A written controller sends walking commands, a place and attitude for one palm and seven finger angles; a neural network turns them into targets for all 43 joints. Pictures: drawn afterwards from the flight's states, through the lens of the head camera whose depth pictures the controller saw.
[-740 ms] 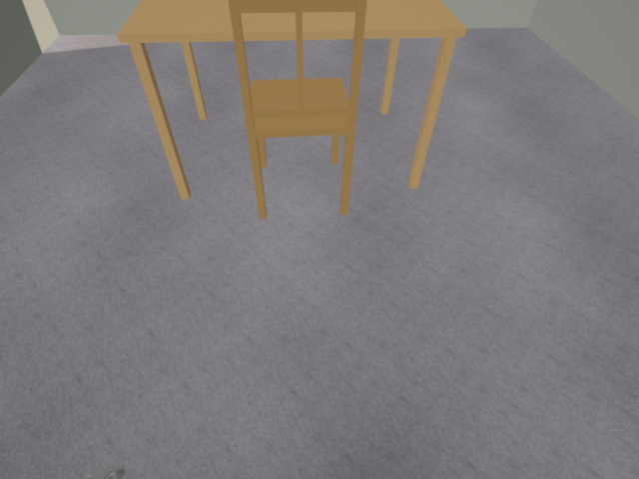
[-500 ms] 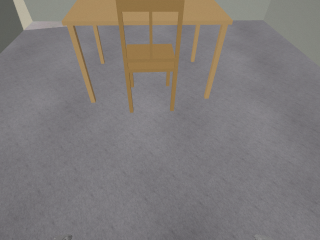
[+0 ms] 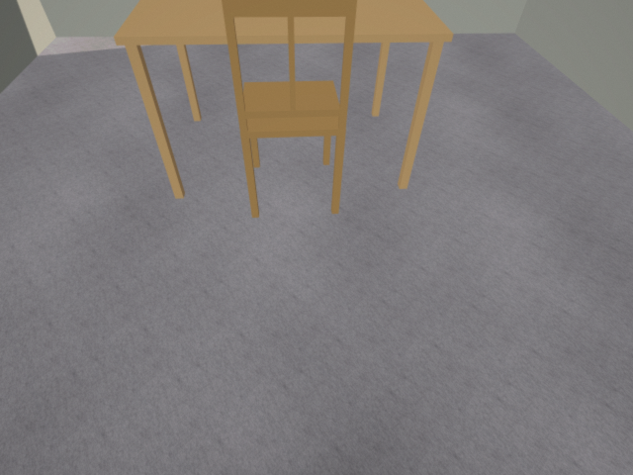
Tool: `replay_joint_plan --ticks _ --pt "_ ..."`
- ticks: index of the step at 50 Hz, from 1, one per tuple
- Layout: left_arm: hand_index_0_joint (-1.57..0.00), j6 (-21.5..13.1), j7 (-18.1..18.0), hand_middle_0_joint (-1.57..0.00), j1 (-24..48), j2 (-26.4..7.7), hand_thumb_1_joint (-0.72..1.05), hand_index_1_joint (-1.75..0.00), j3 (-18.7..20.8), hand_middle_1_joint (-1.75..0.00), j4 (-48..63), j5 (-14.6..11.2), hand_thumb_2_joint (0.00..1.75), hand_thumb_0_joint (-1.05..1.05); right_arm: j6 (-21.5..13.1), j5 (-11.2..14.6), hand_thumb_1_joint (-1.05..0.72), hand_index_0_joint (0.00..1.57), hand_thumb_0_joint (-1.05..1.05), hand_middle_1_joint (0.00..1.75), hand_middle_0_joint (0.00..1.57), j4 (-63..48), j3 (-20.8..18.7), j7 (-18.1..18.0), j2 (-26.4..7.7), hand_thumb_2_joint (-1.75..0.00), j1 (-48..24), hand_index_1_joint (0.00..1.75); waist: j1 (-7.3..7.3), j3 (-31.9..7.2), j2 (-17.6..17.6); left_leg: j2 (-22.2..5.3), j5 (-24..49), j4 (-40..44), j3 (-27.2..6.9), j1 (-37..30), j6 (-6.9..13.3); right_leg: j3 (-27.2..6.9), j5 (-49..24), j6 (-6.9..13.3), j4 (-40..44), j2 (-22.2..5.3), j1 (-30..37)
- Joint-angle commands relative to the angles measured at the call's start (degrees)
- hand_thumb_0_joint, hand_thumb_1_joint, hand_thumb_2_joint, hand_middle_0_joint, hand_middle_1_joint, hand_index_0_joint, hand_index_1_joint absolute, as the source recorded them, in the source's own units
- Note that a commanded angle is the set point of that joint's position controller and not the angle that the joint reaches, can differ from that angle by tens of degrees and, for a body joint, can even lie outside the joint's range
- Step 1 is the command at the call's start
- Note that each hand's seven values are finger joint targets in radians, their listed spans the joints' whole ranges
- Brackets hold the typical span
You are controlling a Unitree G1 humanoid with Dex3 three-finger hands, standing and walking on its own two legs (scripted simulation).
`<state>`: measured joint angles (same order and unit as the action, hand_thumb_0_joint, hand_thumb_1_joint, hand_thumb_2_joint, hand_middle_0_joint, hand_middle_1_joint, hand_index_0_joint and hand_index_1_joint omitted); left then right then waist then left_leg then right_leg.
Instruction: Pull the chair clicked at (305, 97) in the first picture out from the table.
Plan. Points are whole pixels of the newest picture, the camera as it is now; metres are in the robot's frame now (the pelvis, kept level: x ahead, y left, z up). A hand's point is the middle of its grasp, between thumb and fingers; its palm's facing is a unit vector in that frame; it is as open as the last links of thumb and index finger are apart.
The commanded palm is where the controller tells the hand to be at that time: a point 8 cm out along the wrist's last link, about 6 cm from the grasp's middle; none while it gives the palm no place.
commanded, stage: stand and wait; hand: left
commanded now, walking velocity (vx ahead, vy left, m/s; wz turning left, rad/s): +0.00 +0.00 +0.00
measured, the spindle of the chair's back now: (291, 66) +1.35 +0.16 -0.08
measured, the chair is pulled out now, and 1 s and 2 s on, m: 0.00 0.00 0.00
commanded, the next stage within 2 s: look at it before walking up in 0.08 s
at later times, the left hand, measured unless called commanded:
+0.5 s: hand out of the picture +0.07 +0.24 -0.16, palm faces -0.03 -0.94 -0.33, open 7.4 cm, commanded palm none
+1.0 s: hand out of the picture +0.05 +0.22 -0.17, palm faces -0.04 -0.96 -0.26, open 7.4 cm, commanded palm none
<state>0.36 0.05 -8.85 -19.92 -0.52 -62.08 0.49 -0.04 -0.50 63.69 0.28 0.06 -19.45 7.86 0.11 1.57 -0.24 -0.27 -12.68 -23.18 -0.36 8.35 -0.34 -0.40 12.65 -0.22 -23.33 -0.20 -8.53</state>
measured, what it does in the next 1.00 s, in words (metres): stands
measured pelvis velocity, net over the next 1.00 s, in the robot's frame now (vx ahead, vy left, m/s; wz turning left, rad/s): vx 0.02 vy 0.00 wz -0.05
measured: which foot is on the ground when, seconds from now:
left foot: down 0.00-1.00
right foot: down 0.00-1.00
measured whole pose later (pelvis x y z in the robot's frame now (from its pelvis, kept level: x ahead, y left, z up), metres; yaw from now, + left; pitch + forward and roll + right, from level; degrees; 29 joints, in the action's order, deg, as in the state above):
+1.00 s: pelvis +0.02 +0.00 -0.01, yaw -3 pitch -1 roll +0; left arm 1.3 0.7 -14.8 -16.2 0.0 -62.0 1.2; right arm 0.3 -1.3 63.2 0.3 0.3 -15.7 11.1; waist 1.1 -1.3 -0.2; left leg -1.6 -18.3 -28.1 1.9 9.5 -0.2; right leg -2.6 16.4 0.5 -27.3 1.1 -10.3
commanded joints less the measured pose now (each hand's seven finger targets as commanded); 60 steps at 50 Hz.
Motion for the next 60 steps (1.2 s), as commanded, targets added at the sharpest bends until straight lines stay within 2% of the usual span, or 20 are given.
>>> replay_joint_plan --ticks 1,11,24,34,40,42,43,45,47,49,51,52,53,54,55,56,57,58,59,60 --pt "-0.2 -1.6 -0.7 -0.2 3.0 -11.2 0.9 -0.3 2.4 -0.3 3.6 0.0 0.9 0.0 -1.9 -0.1 -0.9 0.2 0.0 0.3 0.2 -3.7 -2.3 -0.8 -11.7 -0.9 -3.7 0.3 0.02 -2.3 0.0 -6.2 6.1 4.9 -5.4 0.5 2.1 -5.7 -4.5 2.0 4.6 -6.5 -0.6" --pt "-0.2 -1.7 -0.6 -0.2 3.0 -11.1 0.9 -0.3 2.3 -0.3 3.6 0.1 0.9 0.0 -1.8 0.0 -0.9 0.2 0.0 0.3 0.2 -3.5 -2.4 -0.6 -11.5 -0.9 -3.5 0.3 0.01 -1.9 -0.4 -6.1 4.8 5.1 -5.5 0.6 1.9 -6.2 -2.7 1.9 5.4 -6.6 -1.4" --pt "-0.2 -1.9 -0.7 -0.2 2.8 -11.1 0.9 -0.3 2.3 -0.3 3.5 0.2 0.9 0.0 -1.9 0.1 -0.9 0.2 0.0 0.3 0.2 -3.6 -2.4 -0.7 -11.6 -0.9 -3.7 0.3 -0.07 -3.1 0.1 -6.5 8.2 5.0 -5.3 -0.8 1.9 -5.8 -7.2 1.9 5.0 -6.7 -0.2" --pt "-0.2 -1.8 -0.7 -0.2 2.7 -11.2 0.9 -0.3 2.3 -0.3 3.2 0.2 0.9 0.0 -1.8 0.1 -0.9 0.2 0.0 0.3 0.2 -3.4 -2.3 -0.7 -11.6 -0.9 -3.9 0.3 0.01 -2.2 0.1 -6.4 7.7 5.6 -5.5 -0.5 1.9 -5.8 -6.6 1.8 5.5 -6.6 -0.2" --pt "-0.2 -2.0 -0.7 -0.2 2.6 -11.2 0.9 -0.3 2.3 -0.3 3.2 0.2 0.9 0.0 -1.9 0.1 -0.9 0.2 0.0 0.3 0.2 -3.4 -2.3 -0.7 -11.6 -0.9 -3.7 0.3 -0.08 -3.2 -0.3 -6.6 8.8 5.4 -5.3 -1.5 1.8 -5.8 -7.9 1.8 5.6 -6.7 0.3" --pt "-0.2 -0.7 -0.9 -0.2 -1.7 -4.0 0.9 -0.3 0.7 -0.3 1.3 0.1 0.9 0.0 -0.9 -0.4 -0.9 0.2 0.0 0.3 0.2 -1.6 -0.6 -0.5 -4.3 -0.9 -0.3 0.3 -0.01 -3.6 -0.3 -6.1 1.4 4.3 -3.3 -1.8 0.7 -5.7 0.9 1.0 5.3 -6.1 -0.7" --pt "-0.2 -0.3 -0.7 -0.2 -3.0 -3.8 0.9 -0.3 0.9 -0.3 1.0 0.4 0.9 0.0 -0.5 -0.6 -0.9 0.2 0.0 0.3 0.2 -1.4 -0.7 -0.4 -3.9 -0.9 1.3 0.3 0.08 -2.4 -0.7 -5.8 -5.8 3.9 -3.0 -0.6 0.8 -6.6 8.3 1.3 5.4 -5.5 -2.2" --pt "-0.2 0.2 0.0 -0.2 -4.3 -4.3 0.9 -0.3 1.5 -0.3 1.6 0.7 0.9 0.0 -0.2 -0.9 -0.9 0.2 0.0 0.3 0.2 -2.0 -1.3 -0.2 -4.3 -0.9 2.0 0.3 0.34 3.6 -1.5 -5.3 -17.6 3.8 -2.8 4.7 1.2 -8.6 18.5 2.3 5.9 -4.7 -6.4" --pt "-0.2 0.2 0.4 -0.2 -6.1 -4.0 0.9 -0.3 2.1 -0.3 2.3 0.8 0.9 0.0 -0.4 -1.0 -0.9 0.2 0.0 0.3 0.2 -2.7 -1.7 -0.2 -4.3 -0.9 2.8 0.3 0.5 5.9 -1.3 -5.3 -20.2 2.2 -2.5 6.7 1.7 -10.2 21.3 3.6 4.8 -4.2 -8.8" --pt "-0.2 -0.2 0.7 -0.2 -7.6 -3.2 0.9 -0.3 2.6 -0.3 3.0 0.8 0.9 0.0 -1.0 -0.9 -0.9 0.2 0.0 0.3 0.2 -3.2 -2.1 -0.3 -4.0 -0.9 4.8 0.3 0.03 5.7 -0.8 -6.1 -19.7 0.6 -2.8 6.4 2.6 -10.7 20.1 4.6 2.2 -3.5 -9.6" --pt "-0.2 -0.7 0.8 -0.2 -8.4 -1.8 0.9 -0.3 2.9 -0.3 3.6 0.8 0.9 0.0 -1.7 -0.8 -0.9 0.2 0.0 0.3 0.2 -3.1 -2.5 -0.5 -3.8 -0.9 7.1 0.3 -0.49 5.8 2.0 -8.2 -19.3 1.4 -4.8 4.2 3.9 -8.7 16.9 4.7 -2.9 -1.9 -12.3" --pt "-0.2 -0.9 0.9 -0.2 -8.4 -0.9 0.9 -0.3 3.0 -0.3 4.2 0.8 0.9 0.0 -1.9 -0.7 -0.9 0.2 0.0 0.3 0.2 -3.1 -2.8 -0.5 -4.2 -0.9 8.6 0.3 -0.94 5.8 4.6 -10.3 -21.5 3.4 -7.1 2.9 5.0 -6.5 16.6 4.3 -6.7 -0.4 -14.5" --pt "-0.2 -1.2 1.0 -0.2 -8.1 0.2 0.9 -0.3 3.0 -0.3 4.8 0.8 0.9 0.0 -2.1 -0.6 -0.9 0.2 0.0 0.3 0.2 -2.9 -3.4 -0.7 -5.3 -0.9 10.5 0.3 -1.54 6.1 8.1 -13.6 -22.1 6.1 -11.3 0.4 6.9 -3.5 14.5 3.6 -12.6 1.5 -17.9" --pt "-0.2 -1.7 1.0 -0.2 -7.3 2.1 0.9 -0.3 2.9 -0.3 5.7 0.8 0.9 0.0 -2.5 -0.5 -0.9 0.2 0.0 0.3 0.2 -2.5 -3.9 -0.9 -5.3 -0.9 12.6 0.3 -2.01 6.9 10.8 -17.4 -18.5 8.4 -14.9 -3.2 9.3 0.5 11.8 2.7 -17.7 2.0 -22.1" --pt "-0.2 -2.0 1.1 -0.2 -5.1 3.0 0.9 -0.3 2.8 -0.3 6.7 0.8 0.9 0.0 -2.8 -0.5 -0.9 0.2 0.0 0.3 0.2 -2.0 -4.1 -1.0 -4.8 -0.9 14.5 0.3 -2.95 7.6 11.2 -19.7 -10.6 9.0 -15.4 -6.6 11.2 1.9 14.3 2.1 -20.8 0.3 -25.7" --pt "-0.2 -2.4 1.1 -0.2 -3.8 3.5 0.9 -0.3 2.9 -0.3 7.3 0.7 0.9 0.0 -3.1 -0.7 -0.9 0.2 0.0 0.3 0.2 -1.5 -4.1 -1.0 -3.6 -0.9 15.8 0.3 -3.35 7.8 10.2 -20.5 -2.0 7.9 -14.0 -7.7 11.9 2.1 16.3 2.0 -21.3 -1.3 -26.4" --pt "-0.2 -2.6 1.1 -0.2 -3.9 4.3 0.9 -0.3 3.1 -0.3 7.2 0.7 0.9 0.0 -3.2 -0.9 -0.9 0.2 0.0 0.3 0.2 -1.2 -3.9 -1.1 -2.7 -0.9 15.9 0.3 -2.76 7.6 9.0 -20.2 4.5 5.9 -11.0 -6.0 11.3 2.8 16.2 2.0 -19.4 -2.2 -23.2" --pt "-0.2 -2.9 1.3 -0.2 -6.5 4.8 0.9 -0.3 3.3 -0.3 6.2 0.7 0.9 0.0 -3.2 -0.9 -0.9 0.2 0.0 0.3 0.2 -1.1 -3.7 -1.2 -2.0 -0.9 14.7 0.3 -1.04 6.5 6.6 -18.5 7.1 2.5 -7.1 -2.8 9.6 3.9 13.7 2.3 -14.4 -1.7 -16.6" --pt "-0.2 -3.0 1.4 -0.2 -13.4 5.6 0.9 -0.3 3.6 -0.3 3.7 0.8 0.9 0.0 -3.2 -0.8 -0.9 0.2 0.0 0.3 0.2 -1.6 -3.5 -1.3 -1.6 -0.9 11.9 0.3 2.55 3.7 5.0 -15.0 6.7 -5.2 -0.7 3.5 6.6 5.5 6.7 2.9 -7.2 -0.7 -4.3" --pt "-0.2 -3.5 1.0 -0.2 -22.7 2.5 0.9 -0.3 4.5 -0.3 0.4 1.1 0.9 0.0 -3.5 -0.2 -0.9 0.2 0.0 0.3 0.2 -2.6 -3.2 -1.0 0.7 -0.9 9.7 0.3 6.57 0.2 -4.9 -8.8 6.3 -21.4 6.3 14.3 3.3 -4.8 5.8 5.5 -0.9 -5.6 9.6"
